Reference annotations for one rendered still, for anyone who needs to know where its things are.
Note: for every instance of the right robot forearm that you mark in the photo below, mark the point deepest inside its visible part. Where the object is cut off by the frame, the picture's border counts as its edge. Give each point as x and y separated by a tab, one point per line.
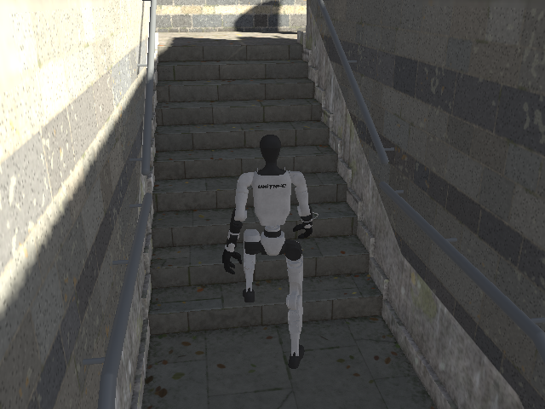
307	220

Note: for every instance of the right robot upper arm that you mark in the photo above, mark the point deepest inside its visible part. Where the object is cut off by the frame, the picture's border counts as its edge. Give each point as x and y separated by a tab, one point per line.
297	178

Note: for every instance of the left robot upper arm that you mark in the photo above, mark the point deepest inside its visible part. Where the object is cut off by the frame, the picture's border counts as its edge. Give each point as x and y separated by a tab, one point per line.
244	181

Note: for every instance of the left robot forearm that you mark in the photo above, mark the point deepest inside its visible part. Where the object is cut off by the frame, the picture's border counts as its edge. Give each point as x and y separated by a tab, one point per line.
233	233

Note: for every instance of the right robot hand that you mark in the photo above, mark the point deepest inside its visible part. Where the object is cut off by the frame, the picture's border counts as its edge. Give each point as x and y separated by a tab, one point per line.
303	235

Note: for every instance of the humanoid robot torso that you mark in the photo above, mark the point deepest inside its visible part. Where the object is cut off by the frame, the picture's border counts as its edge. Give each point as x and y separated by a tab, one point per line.
272	206

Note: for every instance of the left robot hand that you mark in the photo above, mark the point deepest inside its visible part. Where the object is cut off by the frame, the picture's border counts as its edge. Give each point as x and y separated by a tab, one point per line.
226	260

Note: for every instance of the robot left thigh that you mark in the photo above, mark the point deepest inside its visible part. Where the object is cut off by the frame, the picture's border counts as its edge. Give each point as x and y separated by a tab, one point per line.
252	241

